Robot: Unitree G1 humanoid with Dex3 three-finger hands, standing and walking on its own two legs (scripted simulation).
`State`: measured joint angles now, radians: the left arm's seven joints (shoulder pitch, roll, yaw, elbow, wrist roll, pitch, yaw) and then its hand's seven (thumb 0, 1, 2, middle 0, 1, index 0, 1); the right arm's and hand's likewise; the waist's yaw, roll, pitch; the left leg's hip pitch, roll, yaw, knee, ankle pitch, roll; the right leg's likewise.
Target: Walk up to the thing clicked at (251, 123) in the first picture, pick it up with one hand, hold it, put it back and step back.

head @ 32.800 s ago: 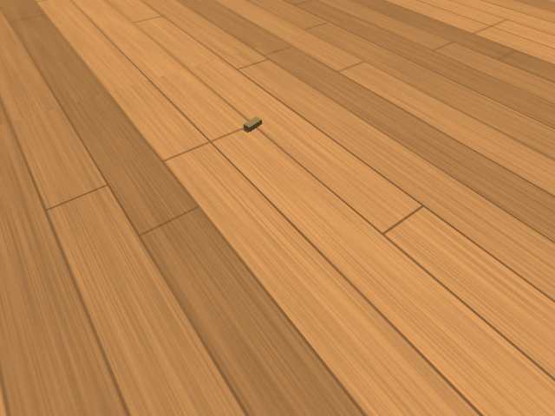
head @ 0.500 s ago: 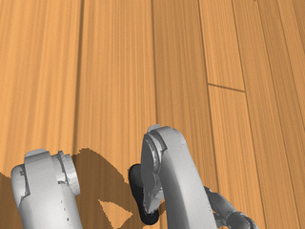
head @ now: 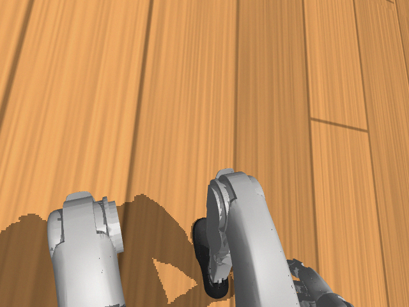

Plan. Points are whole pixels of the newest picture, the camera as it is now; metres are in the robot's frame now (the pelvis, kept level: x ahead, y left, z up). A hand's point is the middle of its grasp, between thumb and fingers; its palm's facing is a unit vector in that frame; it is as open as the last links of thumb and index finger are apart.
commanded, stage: lift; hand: left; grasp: from above
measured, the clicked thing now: out of the picture +0.44 +0.38 -0.19
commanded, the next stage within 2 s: hold in 1.78 s
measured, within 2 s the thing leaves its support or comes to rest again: neither
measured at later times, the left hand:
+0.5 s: hand out of the picture +0.39 +0.38 -0.05, palm faces -0.51 -0.12 -0.85, open 7.6 cm
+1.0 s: hand out of the picture +0.32 +0.33 +0.15, palm faces -0.44 -0.12 -0.89, open 7.7 cm
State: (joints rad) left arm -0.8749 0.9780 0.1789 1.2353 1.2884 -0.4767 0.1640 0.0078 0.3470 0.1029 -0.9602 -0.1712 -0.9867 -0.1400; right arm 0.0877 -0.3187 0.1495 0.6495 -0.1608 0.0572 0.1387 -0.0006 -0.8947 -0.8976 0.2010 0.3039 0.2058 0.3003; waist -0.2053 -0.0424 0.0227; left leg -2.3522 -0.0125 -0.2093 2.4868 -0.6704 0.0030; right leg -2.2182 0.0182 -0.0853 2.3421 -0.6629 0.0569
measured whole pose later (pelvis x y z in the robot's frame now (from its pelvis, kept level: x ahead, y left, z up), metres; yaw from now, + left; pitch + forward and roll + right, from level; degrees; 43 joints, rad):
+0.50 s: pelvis +0.00 +0.00 +0.06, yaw +3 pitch +33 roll -10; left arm -0.69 0.86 0.15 0.98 1.11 -0.39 -0.02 0.01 0.38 0.05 -0.97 -0.10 -1.00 -0.07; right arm 0.15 -0.28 0.04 0.66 -0.07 0.09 0.10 0.00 -0.90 -0.90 0.20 0.30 0.21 0.30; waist -0.15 0.01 -0.10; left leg -2.21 0.00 -0.13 2.28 -0.66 0.02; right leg -2.11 0.00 -0.04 2.18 -0.65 0.06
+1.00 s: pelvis +0.00 -0.01 +0.21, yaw +8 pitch +26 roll -6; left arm -0.35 0.68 0.04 0.60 0.97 -0.25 -0.04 0.01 0.39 0.09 -0.94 -0.12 -0.97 -0.10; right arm 0.14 -0.25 -0.01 0.65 0.01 0.06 0.00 0.00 -0.89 -0.90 0.20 0.30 0.21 0.30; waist -0.08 0.04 -0.16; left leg -1.65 0.03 -0.09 1.79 -0.60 0.00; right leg -1.59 -0.01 -0.03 1.71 -0.59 0.05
